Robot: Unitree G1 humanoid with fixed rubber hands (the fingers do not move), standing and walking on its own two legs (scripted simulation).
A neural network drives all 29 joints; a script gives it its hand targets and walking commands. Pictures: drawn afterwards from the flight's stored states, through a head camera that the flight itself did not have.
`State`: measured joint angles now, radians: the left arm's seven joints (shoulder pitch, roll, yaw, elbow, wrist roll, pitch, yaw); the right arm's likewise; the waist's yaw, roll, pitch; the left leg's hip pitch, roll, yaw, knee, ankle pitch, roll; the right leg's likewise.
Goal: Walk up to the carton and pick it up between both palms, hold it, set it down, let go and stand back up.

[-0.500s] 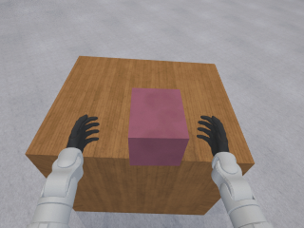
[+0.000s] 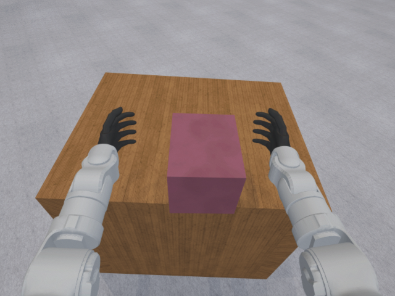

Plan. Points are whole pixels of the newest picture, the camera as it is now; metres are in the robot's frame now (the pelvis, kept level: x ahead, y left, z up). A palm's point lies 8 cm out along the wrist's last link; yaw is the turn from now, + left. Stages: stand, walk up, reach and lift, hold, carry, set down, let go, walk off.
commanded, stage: reach and lift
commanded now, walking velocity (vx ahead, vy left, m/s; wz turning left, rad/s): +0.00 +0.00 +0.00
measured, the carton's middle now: (202, 162) +0.47 +0.01 -0.02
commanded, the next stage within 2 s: none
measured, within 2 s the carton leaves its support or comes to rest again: neither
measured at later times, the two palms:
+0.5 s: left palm (119, 147) +0.43 +0.21 +0.07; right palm (269, 146) +0.45 -0.14 +0.08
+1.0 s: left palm (126, 157) +0.44 +0.20 +0.02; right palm (260, 159) +0.45 -0.13 +0.03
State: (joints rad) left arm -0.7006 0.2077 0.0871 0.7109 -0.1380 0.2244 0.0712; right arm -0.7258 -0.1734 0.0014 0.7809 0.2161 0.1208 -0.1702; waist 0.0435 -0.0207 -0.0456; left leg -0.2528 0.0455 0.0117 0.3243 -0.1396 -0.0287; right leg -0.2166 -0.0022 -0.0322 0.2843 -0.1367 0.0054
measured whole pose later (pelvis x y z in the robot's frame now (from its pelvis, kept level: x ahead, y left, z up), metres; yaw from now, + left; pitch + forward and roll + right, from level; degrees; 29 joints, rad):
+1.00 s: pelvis +0.00 +0.01 -0.01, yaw -2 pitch +26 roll -1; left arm -0.92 0.19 0.17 1.29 -0.10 -0.35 0.06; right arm -0.89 -0.13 -0.06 1.13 0.11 -0.26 -0.12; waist 0.04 -0.01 -0.22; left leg -0.70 0.04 0.04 0.32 -0.08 -0.02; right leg -0.67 -0.01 0.00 0.27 -0.06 0.02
